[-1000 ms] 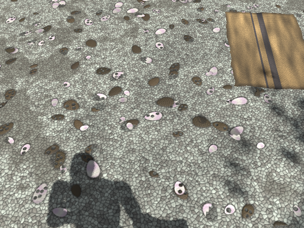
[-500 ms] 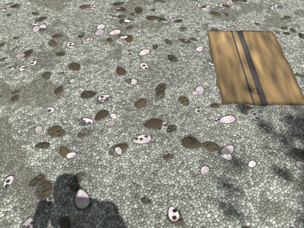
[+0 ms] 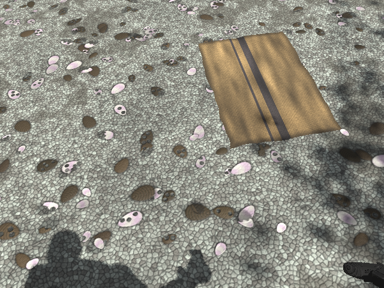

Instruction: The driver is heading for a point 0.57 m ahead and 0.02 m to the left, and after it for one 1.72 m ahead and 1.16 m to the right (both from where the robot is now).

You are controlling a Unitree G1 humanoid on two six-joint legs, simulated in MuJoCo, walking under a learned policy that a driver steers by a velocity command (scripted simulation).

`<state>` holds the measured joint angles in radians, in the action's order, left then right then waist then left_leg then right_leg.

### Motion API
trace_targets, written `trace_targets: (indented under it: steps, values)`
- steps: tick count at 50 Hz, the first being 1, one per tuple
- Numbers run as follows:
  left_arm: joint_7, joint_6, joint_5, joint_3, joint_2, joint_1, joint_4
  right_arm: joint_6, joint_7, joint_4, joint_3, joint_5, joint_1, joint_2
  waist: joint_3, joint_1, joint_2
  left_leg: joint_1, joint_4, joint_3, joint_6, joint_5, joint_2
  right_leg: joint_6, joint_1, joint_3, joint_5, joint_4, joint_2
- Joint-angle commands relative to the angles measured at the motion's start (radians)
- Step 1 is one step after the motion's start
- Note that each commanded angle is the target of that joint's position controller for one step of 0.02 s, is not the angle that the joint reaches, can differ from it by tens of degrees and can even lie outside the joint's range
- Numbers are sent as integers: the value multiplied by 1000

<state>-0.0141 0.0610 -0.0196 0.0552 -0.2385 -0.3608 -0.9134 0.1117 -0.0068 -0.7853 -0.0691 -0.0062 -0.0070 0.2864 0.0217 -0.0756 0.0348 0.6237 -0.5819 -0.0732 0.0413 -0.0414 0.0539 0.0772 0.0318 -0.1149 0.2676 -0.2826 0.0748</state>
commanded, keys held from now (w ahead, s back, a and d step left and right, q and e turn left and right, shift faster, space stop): w+e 0.08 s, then w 0.48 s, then e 0.44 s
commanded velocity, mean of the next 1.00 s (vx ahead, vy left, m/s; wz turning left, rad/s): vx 0.37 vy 0.00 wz -0.32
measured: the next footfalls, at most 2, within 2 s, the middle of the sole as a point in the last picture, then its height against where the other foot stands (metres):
left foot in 0.14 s outside the picture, level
right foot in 0.64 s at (275, 279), level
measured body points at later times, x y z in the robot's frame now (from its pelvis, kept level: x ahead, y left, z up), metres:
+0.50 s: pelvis +0.29 +0.02 +0.00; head +0.32 +0.01 +0.45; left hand +0.53 +0.23 -0.10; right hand +0.23 -0.26 -0.14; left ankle +0.25 +0.14 -0.75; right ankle +0.43 -0.16 -0.70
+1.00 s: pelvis +0.47 -0.08 +0.00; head +0.51 -0.11 +0.44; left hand +0.65 +0.18 -0.11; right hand +0.56 -0.39 -0.11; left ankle +0.62 +0.06 -0.70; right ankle +0.48 -0.16 -0.75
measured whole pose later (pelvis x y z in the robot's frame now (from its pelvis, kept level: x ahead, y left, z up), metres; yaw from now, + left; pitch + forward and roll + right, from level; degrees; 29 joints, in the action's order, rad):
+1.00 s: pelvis +0.47 -0.08 +0.00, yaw -19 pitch +3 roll +1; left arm -0.02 0.01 -0.01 0.07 -0.31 -0.24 -0.78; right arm 0.01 0.04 -0.78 -0.05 0.01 0.07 0.30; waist 0.04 -0.05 0.02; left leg 0.57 -0.77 -0.11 0.08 0.23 0.02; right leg 0.08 0.30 -0.10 0.14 -0.41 0.10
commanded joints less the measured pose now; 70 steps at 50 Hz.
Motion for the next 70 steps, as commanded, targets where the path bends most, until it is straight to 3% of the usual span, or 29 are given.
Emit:
trace_targets:
  steps: [1, 5, 7, 8, 9, 10, 12, 14, 18, 23, 27, 29, 31, 32, 33, 34, 35, 37, 41, 47, 53, 56, 57, 58, 59, 60, 62, 66, 70]
  values:
    - [-11, 6, -11, 46, -183, -25, 43, 17, -13, 102, -3, -10, -143, 57, 55, -4, -119, -94, 92, 20, 0, -77, -47, 117, 127, -180, -166, 79, -222]
    - [-20, -10, -4, 58, -191, -27, 49, 32, -17, 95, -16, -9, -75, 110, 19, 43, -151, -175, 127, 17, -41, 46, -50, 93, 8, -238, -338, -46, -266]
    - [-12, -14, 14, 44, -154, -18, 67, 39, -9, 38, -43, 6, 161, 165, -157, 152, -147, -519, 123, 21, -117, 75, -25, 52, 46, -178, -540, -323, -182]
    - [-9, -13, 36, 23, -104, -35, 87, 34, -4, 19, -52, 17, 336, 221, -320, 205, -32, -796, 89, -185, -181, 156, 146, 21, 206, -110, -298, -610, -99]
    - [-1, 2, -9, 3, -17, -217, 87, 24, -19, -39, -67, 19, 395, 268, -408, 105, 364, -1057, 250, -693, -340, 420, 348, -42, 566, -53, 301, -924, 33]
    - [-4, 8, -27, 20, -134, -170, 61, 25, -26, -23, -39, -4, 356, 147, -299, 139, 208, -986, 312, -715, -301, 587, 317, -35, 668, -104, 283, -1020, -37]
    - [-7, 16, -17, 31, -173, 34, 107, 18, -23, -3, -20, 2, 221, 93, -84, 131, 5, -706, 336, -414, -245, 381, 238, -31, 660, -45, 119, -985, -111]
    - [0, 20, 2, 33, -145, 68, 126, 17, -19, -15, -10, 22, 193, 69, -40, 89, 23, -566, 372, -279, -247, 202, 187, -29, 600, -28, 56, -889, -167]
    - [9, 10, 10, 12, -82, 119, 159, 19, -12, -48, -16, 2, 230, 102, -7, 79, 34, -495, 457, -181, -286, 121, 186, -54, 616, 30, 17, -706, -206]
    - [26, 21, 13, -9, -72, 283, 203, 1, 0, -73, -25, -12, 280, 151, 21, 124, 24, -453, 476, -23, -245, 47, 128, -76, 533, 95, -261, -385, -172]
    - [39, 23, 2, -7, -99, 377, 243, -15, 0, -114, -24, -24, 357, 163, 36, 141, 35, -540, 436, -19, -220, 40, 175, -57, 508, 98, -279, -283, -148]
    - [44, 24, 5, 2, -123, 364, 247, -30, 4, -121, -28, -21, 348, 178, 27, 111, 44, -607, 369, -6, -195, -81, 195, -29, 474, 108, -226, -243, -129]
    - [43, 24, 22, 35, -180, 174, 190, -45, 15, -114, -23, -11, 330, 169, -100, 12, 33, -610, 106, 78, -132, -405, 126, 17, 206, 156, -278, -193, -65]
    - [37, 22, 28, 54, -243, 50, 165, -44, 23, -92, -8, 12, 342, 138, -212, -27, -36, -480, -127, 132, -78, -246, 71, 58, -27, 47, -533, -230, -166]
    - [34, 10, 36, 71, -341, 0, 160, -31, 16, -73, 31, 37, 468, 28, -343, 27, -301, -90, -524, 159, 4, 384, -84, 245, -388, -367, -688, -219, -421]
    - [39, 0, 14, 55, -269, -23, 159, -15, 9, -98, 21, 22, 475, 85, -444, 4, -271, -24, -687, 19, 12, 676, -97, 303, -394, -532, -696, -134, -463]
    - [40, -1, 13, 42, -233, 56, 179, -8, 5, -71, 4, -7, 395, 145, -315, 12, -200, 38, -737, -6, 0, 637, -47, 265, -282, -401, -699, -129, -418]
    - [37, -2, 17, 35, -193, 172, 207, -18, 22, -41, 2, 2, 275, 139, -150, 45, -66, 36, -650, 17, -2, 515, 13, 209, -29, -223, -732, -96, -331]
    - [29, -4, 32, 46, -210, 208, 219, -68, 44, -17, -2, 17, 292, 107, -145, 118, -112, -115, -495, 9, 12, 423, 7, 212, 187, -158, -734, -29, -282]
    - [-6, -36, 8, 58, -238, 172, 211, -94, 49, 33, -3, 17, 149, 99, -137, 84, -123, -115, -243, -20, 37, 251, -38, 160, 214, -190, -405, -19, -233]
    - [-22, -72, 9, 62, -242, 147, 214, -76, 37, 70, -7, 5, 61, 114, -101, 57, -165, -173, -53, -42, 34, 315, -85, 142, 171, -311, -290, -74, -217]
    - [-28, -86, -6, 55, -224, 190, 238, -56, 27, 50, -17, 1, 141, 127, -113, 111, -169, -334, 208, -23, 0, 176, -74, 89, 157, -344, -349, -164, -168]
    - [-30, -89, -1, 44, -188, 169, 247, -54, 30, 47, -28, 11, 169, 168, -147, 102, -118, -465, 244, -84, -41, 64, 38, 43, 224, -308, -215, -246, -124]
    - [-28, -88, 11, 29, -126, 113, 254, -65, 40, 67, -38, 28, 134, 231, -157, 45, 113, -581, 238, -270, -142, -213, 244, -17, 378, -145, 147, -451, 0]
    - [-26, -79, 6, 45, -184, 96, 271, -75, 35, 59, -39, 55, 164, 224, -149, 50, 255, -588, 248, -447, -305, -374, 370, -69, 536, -39, 425, -643, 69]
    - [-23, -78, 14, 67, -257, 55, 247, -76, 33, 75, -28, 39, 145, 175, -144, 50, 161, -585, 234, -397, -326, -373, 370, -107, 559, -51, 383, -802, 7]
    - [-29, -101, 1, 79, -250, 57, 215, -83, 34, 88, -16, 22, 90, 122, -112, 39, 80, -569, 206, -203, -239, -260, 240, -151, 582, -27, 266, -890, -25]
    - [-18, -117, -8, 53, -167, 147, 273, -104, 46, 75, -22, 22, 106, 143, -76, 79, 134, -540, 250, -66, -251, -231, 196, -189, 574, 63, 150, -802, -59]
    - [0, -114, -1, 40, -149, 198, 318, -116, 47, 72, -39, 17, 109, 185, -111, 105, 151, -546, 257, -5, -261, -204, 229, -174, 454, 106, 114, -601, -101]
